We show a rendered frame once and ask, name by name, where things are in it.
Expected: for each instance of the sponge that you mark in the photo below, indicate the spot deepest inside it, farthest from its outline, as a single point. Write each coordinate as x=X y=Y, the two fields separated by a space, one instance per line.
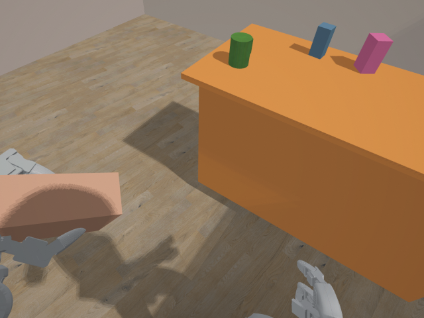
x=49 y=205

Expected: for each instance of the left robot forearm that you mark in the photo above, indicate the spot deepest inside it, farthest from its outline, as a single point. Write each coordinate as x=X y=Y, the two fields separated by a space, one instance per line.
x=6 y=297

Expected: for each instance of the left robot hand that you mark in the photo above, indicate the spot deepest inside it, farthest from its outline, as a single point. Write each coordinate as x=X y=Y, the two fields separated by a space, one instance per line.
x=32 y=250

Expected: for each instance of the right robot hand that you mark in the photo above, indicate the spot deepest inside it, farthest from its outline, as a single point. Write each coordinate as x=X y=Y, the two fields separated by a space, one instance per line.
x=321 y=302

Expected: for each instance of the table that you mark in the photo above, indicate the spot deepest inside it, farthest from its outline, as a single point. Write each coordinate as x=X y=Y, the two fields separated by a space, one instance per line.
x=329 y=155

